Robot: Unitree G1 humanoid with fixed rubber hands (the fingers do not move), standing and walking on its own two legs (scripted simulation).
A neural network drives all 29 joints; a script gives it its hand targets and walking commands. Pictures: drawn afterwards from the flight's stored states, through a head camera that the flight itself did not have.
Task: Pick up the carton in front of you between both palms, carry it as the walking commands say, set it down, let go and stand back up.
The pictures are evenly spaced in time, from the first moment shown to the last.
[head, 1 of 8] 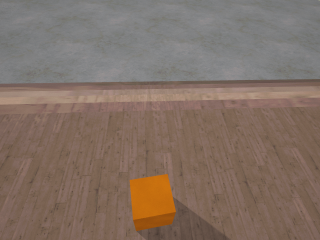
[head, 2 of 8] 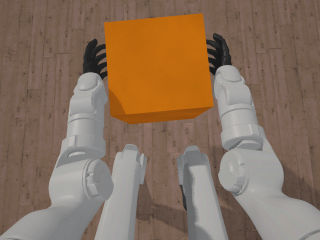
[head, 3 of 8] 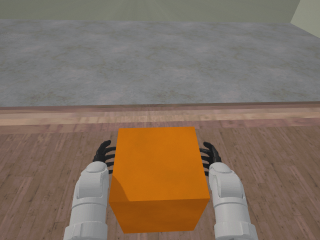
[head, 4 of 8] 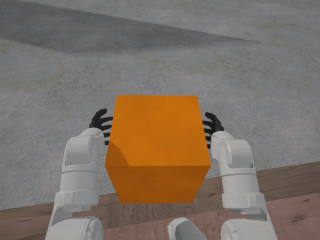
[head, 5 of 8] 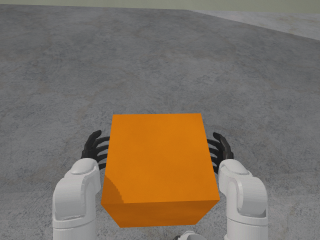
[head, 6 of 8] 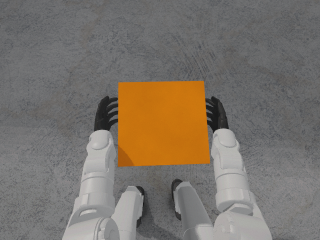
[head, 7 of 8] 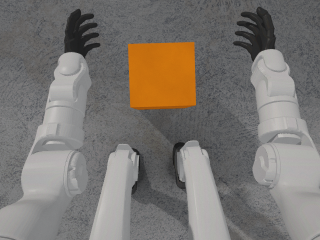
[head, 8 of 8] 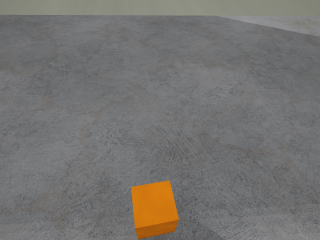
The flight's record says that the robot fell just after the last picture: no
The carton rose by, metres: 0.69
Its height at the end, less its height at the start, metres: -0.93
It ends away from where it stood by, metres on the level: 4.67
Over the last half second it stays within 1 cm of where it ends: yes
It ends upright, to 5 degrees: yes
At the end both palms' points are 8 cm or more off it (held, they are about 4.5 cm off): yes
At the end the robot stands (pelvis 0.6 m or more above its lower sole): yes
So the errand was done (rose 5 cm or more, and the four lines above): yes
